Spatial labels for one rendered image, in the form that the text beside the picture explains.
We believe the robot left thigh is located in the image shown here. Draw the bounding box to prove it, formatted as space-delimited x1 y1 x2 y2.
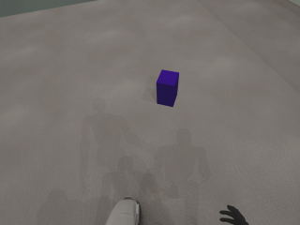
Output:
105 199 140 225

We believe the carton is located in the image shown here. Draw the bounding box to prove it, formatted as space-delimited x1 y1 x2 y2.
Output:
156 69 179 107

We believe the right robot hand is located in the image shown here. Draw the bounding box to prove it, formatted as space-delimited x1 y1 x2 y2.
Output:
219 205 249 225

